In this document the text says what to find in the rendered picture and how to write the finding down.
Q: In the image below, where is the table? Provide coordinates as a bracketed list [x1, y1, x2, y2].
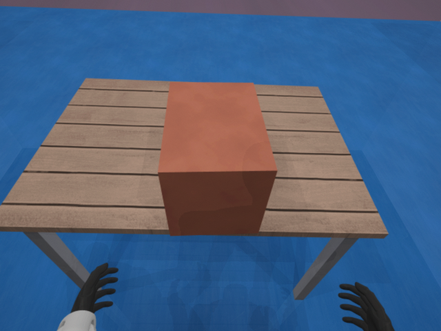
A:
[0, 78, 389, 300]

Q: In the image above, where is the left robot forearm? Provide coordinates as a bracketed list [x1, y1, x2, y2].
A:
[57, 310, 96, 331]

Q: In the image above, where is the robot right hand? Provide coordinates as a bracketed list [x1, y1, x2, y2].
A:
[338, 282, 395, 331]

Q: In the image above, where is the robot left hand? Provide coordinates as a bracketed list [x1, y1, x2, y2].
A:
[71, 263, 119, 313]

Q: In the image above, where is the carton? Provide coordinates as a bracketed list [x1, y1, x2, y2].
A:
[158, 82, 278, 236]

